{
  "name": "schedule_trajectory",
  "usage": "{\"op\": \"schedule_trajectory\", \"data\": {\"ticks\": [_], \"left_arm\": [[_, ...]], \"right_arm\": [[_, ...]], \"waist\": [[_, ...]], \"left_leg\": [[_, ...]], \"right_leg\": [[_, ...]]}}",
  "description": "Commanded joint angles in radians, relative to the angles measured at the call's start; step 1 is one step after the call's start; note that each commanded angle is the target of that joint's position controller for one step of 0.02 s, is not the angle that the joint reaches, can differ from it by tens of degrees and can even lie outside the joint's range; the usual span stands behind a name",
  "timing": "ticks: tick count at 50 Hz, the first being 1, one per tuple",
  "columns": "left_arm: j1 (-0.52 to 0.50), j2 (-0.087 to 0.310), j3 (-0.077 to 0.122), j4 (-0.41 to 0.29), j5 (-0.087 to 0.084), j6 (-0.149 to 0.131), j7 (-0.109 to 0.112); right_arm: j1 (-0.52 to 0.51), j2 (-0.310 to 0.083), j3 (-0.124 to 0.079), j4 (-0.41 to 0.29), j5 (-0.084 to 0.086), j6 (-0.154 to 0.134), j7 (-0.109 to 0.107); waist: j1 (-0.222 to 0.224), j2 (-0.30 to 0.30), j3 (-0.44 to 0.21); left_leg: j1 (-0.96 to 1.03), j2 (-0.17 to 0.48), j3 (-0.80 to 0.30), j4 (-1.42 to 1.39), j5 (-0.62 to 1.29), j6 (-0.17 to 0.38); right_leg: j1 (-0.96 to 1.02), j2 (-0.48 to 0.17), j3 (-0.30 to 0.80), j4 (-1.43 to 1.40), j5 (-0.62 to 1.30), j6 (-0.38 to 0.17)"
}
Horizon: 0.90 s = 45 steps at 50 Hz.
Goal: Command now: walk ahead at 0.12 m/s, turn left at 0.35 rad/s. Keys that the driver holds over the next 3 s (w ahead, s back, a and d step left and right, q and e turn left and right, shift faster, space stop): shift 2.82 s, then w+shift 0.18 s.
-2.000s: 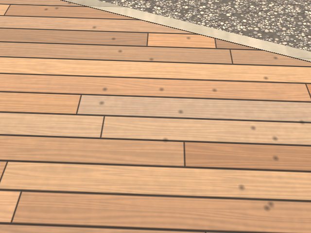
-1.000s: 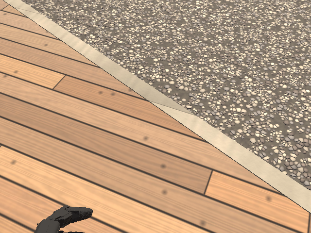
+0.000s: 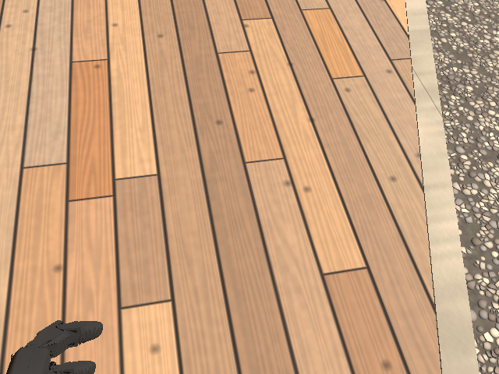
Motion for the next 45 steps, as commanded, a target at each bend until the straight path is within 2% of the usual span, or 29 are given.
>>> {"op": "schedule_trajectory", "data": {"ticks": [1, 3, 4, 5, 6, 7, 8, 9, 10, 11, 13, 15, 17, 19, 20, 21, 22, 23, 24, 26, 29, 37, 45], "left_arm": [[-0.012, 0.057, 0.014, -0.068, -0.005, -0.008, -0.009], [-0.006, 0.080, 0.027, -0.071, -0.002, -0.021, -0.022], [0.024, 0.074, 0.032, -0.061, 0.001, -0.028, -0.028], [0.040, 0.084, 0.035, -0.062, 0.012, -0.038, -0.027], [0.053, 0.126, 0.037, -0.078, 0.036, -0.039, -0.023], [0.107, 0.090, 0.031, -0.041, 0.055, -0.030, -0.020], [0.161, 0.027, 0.020, -0.020, 0.025, -0.021, -0.021], [0.184, 0.029, 0.020, -0.009, 0.012, -0.013, -0.023], [0.177, 0.058, 0.029, -0.006, 0.009, -0.002, -0.022], [0.135, 0.085, 0.036, -0.010, 0.005, 0.007, -0.019], [0.041, 0.070, 0.031, -0.022, 0.011, 0.025, -0.021], [0.032, 0.047, 0.029, -0.013, 0.012, 0.040, -0.027], [0.069, 0.041, 0.028, 0.011, 0.007, 0.048, -0.028], [0.082, 0.025, 0.021, 0.026, -0.001, 0.052, -0.027], [0.121, 0.012, 0.016, 0.042, 0.000, 0.049, -0.029], [0.129, 0.002, 0.009, 0.045, 0.012, 0.042, -0.034], [0.136, -0.029, 0.004, 0.031, 0.015, 0.036, -0.042], [0.086, -0.019, 0.005, 0.035, 0.022, 0.035, -0.041], [0.086, -0.003, 0.014, 0.042, 0.015, 0.034, -0.036], [0.113, 0.004, 0.018, 0.063, 0.011, 0.038, -0.025], [0.136, -0.006, 0.019, 0.090, 0.003, 0.038, -0.020], [0.150, 0.003, 0.031, 0.152, -0.001, 0.054, -0.006], [0.157, 0.011, 0.039, 0.224, -0.006, 0.077, 0.010]], "right_arm": [[0.006, -0.090, -0.018, -0.054, -0.009, -0.001, -0.006], [-0.005, -0.091, -0.015, -0.057, -0.013, 0.000, 0.001], [-0.024, -0.081, -0.011, -0.060, -0.010, -0.002, 0.005], [-0.003, -0.061, -0.006, -0.057, -0.015, -0.009, 0.011], [0.071, -0.027, 0.006, -0.059, -0.043, -0.022, 0.014], [0.166, -0.052, 0.003, -0.028, -0.021, -0.024, 0.013], [0.133, -0.113, -0.008, -0.022, -0.023, -0.012, 0.015], [0.052, -0.136, -0.019, -0.035, -0.018, 0.005, 0.013], [0.015, -0.123, -0.023, -0.030, -0.017, 0.024, 0.010], [0.012, -0.113, -0.024, -0.029, -0.018, 0.039, 0.009], [0.038, -0.054, -0.011, -0.012, -0.014, 0.050, 0.009], [0.049, -0.001, 0.004, 0.007, -0.019, 0.043, 0.007], [0.062, -0.004, 0.002, 0.023, -0.020, 0.033, 0.010], [0.100, -0.003, -0.001, 0.049, -0.026, 0.025, 0.016], [0.089, -0.023, -0.003, 0.043, -0.041, 0.023, 0.017], [0.076, -0.072, -0.010, 0.027, -0.054, 0.021, 0.013], [0.041, -0.075, -0.011, 0.049, -0.050, 0.021, 0.012], [0.006, -0.019, 0.003, 0.036, -0.050, 0.014, 0.017], [0.002, -0.009, 0.008, 0.039, -0.052, 0.003, 0.018], [0.015, -0.025, 0.006, 0.053, -0.043, -0.018, 0.017], [0.071, -0.014, 0.009, 0.082, -0.031, -0.032, 0.010], [0.096, 0.014, 0.014, 0.124, -0.023, -0.047, 0.015], [0.103, 0.016, 0.012, 0.188, -0.019, -0.055, 0.022]], "waist": [[-0.006, 0.165, -0.191], [0.010, 0.168, -0.176], [0.041, 0.168, -0.168], [0.053, 0.140, -0.177], [0.015, 0.006, -0.238], [-0.004, -0.201, -0.309], [0.041, -0.202, -0.328], [0.079, -0.123, -0.292], [0.079, -0.047, -0.259], [0.062, -0.018, -0.208], [0.021, -0.042, -0.157], [0.032, -0.101, -0.172], [0.043, -0.133, -0.203], [0.022, -0.121, -0.198], [0.030, -0.086, -0.188], [0.049, -0.005, -0.160], [0.105, 0.162, -0.125], [0.084, 0.162, -0.089], [0.086, 0.152, -0.063], [0.083, 0.132, -0.032], [0.071, 0.102, -0.023], [0.057, 0.055, -0.070], [0.058, 0.063, -0.076]], "left_leg": [[0.072, 0.259, -0.166, -0.002, 0.541, 0.076], [0.124, 0.287, -0.221, 0.052, 0.504, 0.077], [0.113, 0.270, -0.220, 0.084, 0.467, 0.059], [0.063, 0.222, -0.195, 0.135, 0.375, 0.017], [-0.040, 0.143, -0.117, 0.277, 0.093, -0.038], [-0.167, 0.082, -0.044, 0.400, -0.285, -0.120], [-0.212, 0.132, -0.014, 0.493, -0.454, -0.164], [-0.246, 0.138, 0.005, 0.578, -0.465, -0.184], [-0.271, 0.140, 0.021, 0.656, -0.433, -0.197], [-0.274, 0.156, 0.022, 0.675, -0.381, -0.201], [-0.177, 0.183, 0.073, 0.513, -0.320, -0.194], [-0.078, 0.184, 0.129, 0.342, -0.275, -0.192], [-0.010, 0.191, 0.136, 0.195, -0.165, -0.182], [0.103, 0.182, 0.163, -0.006, 0.002, -0.146], [0.160, 0.206, 0.135, -0.034, 0.040, -0.121], [0.171, 0.302, 0.028, -0.067, 0.025, -0.078], [-0.006, 0.322, -0.007, -0.093, -0.183, -0.029], [-0.107, 0.292, 0.003, -0.133, -0.323, -0.038], [-0.137, 0.280, 0.009, -0.142, -0.339, -0.061], [-0.131, 0.263, 0.032, -0.124, -0.250, -0.089], [-0.086, 0.252, 0.047, -0.093, -0.142, -0.093], [0.000, 0.240, 0.071, -0.060, 0.075, -0.083], [0.039, 0.235, 0.089, -0.071, 0.204, -0.085]], "right_leg": [[0.181, 0.040, -0.041, -0.099, 0.037, -0.025], [0.205, 0.039, -0.029, -0.202, -0.012, -0.060], [0.284, 0.039, -0.039, -0.311, 0.057, -0.084], [0.418, -0.009, -0.007, -0.382, 0.299, -0.120], [0.596, -0.164, 0.120, -0.320, 0.726, -0.205], [0.722, -0.325, 0.333, -0.312, 0.888, -0.406], [0.729, -0.360, 0.445, -0.344, 0.730, -0.450], [0.705, -0.322, 0.421, -0.359, 0.571, -0.423], [0.661, -0.285, 0.384, -0.376, 0.417, -0.384], [0.583, -0.267, 0.348, -0.400, 0.291, -0.358], [0.432, -0.167, 0.200, -0.449, 0.117, -0.284], [0.396, -0.111, 0.115, -0.461, 0.075, -0.272], [0.420, -0.113, 0.110, -0.446, -0.001, -0.283], [0.373, -0.101, 0.092, -0.426, -0.124, -0.253], [0.317, -0.085, 0.076, -0.421, -0.225, -0.203], [0.251, -0.048, 0.032, -0.365, -0.316, -0.150], [0.343, 0.027, -0.073, -0.344, -0.258, -0.101], [0.432, 0.036, -0.087, -0.302, -0.178, -0.074], [0.458, 0.036, -0.081, -0.294, -0.152, -0.074], [0.460, 0.026, -0.062, -0.294, -0.122, -0.088], [0.447, 0.023, -0.057, -0.300, -0.089, -0.095], [0.495, 0.013, -0.053, -0.285, 0.073, -0.084], [0.530, 0.007, -0.051, -0.285, 0.132, -0.083]]}}
Next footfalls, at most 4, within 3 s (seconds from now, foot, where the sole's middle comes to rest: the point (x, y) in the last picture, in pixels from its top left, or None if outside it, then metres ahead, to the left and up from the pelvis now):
0.10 right None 0.20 -0.15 -0.77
0.40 left None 0.11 0.11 -0.77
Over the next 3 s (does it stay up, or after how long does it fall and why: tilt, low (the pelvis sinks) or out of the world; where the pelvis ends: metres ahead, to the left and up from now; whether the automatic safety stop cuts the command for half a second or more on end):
stays up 0.16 -0.03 0.00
